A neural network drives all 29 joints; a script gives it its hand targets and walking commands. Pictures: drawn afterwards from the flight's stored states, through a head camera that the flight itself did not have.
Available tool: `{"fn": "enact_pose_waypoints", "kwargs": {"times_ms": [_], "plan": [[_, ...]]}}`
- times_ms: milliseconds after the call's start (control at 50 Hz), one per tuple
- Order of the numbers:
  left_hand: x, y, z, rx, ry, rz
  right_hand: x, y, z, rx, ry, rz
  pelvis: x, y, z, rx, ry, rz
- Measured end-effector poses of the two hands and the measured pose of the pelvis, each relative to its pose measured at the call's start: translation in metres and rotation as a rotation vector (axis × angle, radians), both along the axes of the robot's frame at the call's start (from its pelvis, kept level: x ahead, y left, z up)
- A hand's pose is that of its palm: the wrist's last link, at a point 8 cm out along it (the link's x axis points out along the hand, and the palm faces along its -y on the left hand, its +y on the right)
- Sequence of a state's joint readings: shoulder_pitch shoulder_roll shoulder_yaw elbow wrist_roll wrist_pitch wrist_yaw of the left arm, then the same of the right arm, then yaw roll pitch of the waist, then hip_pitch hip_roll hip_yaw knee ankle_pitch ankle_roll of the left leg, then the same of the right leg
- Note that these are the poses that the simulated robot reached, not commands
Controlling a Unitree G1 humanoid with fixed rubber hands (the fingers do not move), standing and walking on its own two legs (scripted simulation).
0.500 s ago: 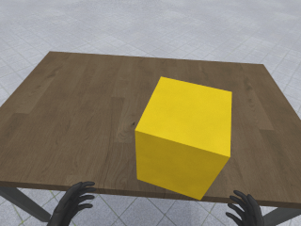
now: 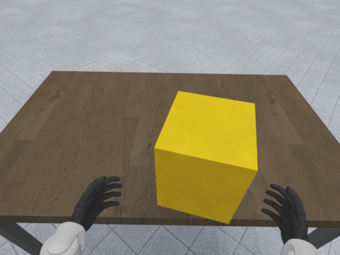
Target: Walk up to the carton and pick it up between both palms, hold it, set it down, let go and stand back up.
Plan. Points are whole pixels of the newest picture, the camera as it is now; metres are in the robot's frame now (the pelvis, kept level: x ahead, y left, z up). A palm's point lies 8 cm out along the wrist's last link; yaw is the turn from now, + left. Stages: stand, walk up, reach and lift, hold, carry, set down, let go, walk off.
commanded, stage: reach and lift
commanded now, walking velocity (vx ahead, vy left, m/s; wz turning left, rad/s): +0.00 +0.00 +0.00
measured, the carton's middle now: (203, 157) +0.39 -0.05 +0.03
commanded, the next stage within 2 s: none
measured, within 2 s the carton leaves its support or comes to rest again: neither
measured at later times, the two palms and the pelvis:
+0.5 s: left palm (98, 165) +0.30 +0.20 +0.10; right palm (298, 192) +0.25 -0.22 +0.10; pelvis -0.01 -0.01 +0.00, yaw -1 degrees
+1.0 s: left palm (106, 132) +0.36 +0.19 +0.14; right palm (304, 160) +0.30 -0.23 +0.15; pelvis -0.01 -0.01 +0.00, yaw -1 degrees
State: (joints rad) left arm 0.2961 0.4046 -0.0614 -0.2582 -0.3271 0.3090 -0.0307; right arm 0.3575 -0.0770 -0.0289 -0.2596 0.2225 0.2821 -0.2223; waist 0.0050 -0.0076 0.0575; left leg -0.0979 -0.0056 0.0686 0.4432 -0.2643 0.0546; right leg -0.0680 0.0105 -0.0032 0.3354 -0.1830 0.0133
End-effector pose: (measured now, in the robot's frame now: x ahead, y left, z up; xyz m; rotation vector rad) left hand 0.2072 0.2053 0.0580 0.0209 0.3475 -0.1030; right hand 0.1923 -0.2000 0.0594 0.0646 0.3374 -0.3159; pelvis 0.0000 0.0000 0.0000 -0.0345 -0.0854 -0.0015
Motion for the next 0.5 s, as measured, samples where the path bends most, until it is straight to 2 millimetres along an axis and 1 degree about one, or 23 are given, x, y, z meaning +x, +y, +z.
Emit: {"fn": "enact_pose_waypoints", "kwargs": {"times_ms": [120, 240, 500], "plan": [[0.025, -0.009, 0.018, 0.015, -0.021, -0.016, 0.012, -0.009, 0.014, 0.009, -0.022, -0.004, -0.003, -0.001, 0.001, 0.006, -0.015, -0.010], [0.049, -0.012, 0.029, 0.020, -0.013, -0.005, 0.025, -0.014, 0.024, 0.017, -0.035, 0.012, -0.005, -0.005, 0.002, 0.014, -0.013, -0.024], [0.089, -0.009, 0.043, 0.030, -0.003, 0.008, 0.062, -0.018, 0.040, 0.019, -0.053, 0.031, -0.006, -0.013, 0.003, 0.020, 0.024, -0.020]]}}
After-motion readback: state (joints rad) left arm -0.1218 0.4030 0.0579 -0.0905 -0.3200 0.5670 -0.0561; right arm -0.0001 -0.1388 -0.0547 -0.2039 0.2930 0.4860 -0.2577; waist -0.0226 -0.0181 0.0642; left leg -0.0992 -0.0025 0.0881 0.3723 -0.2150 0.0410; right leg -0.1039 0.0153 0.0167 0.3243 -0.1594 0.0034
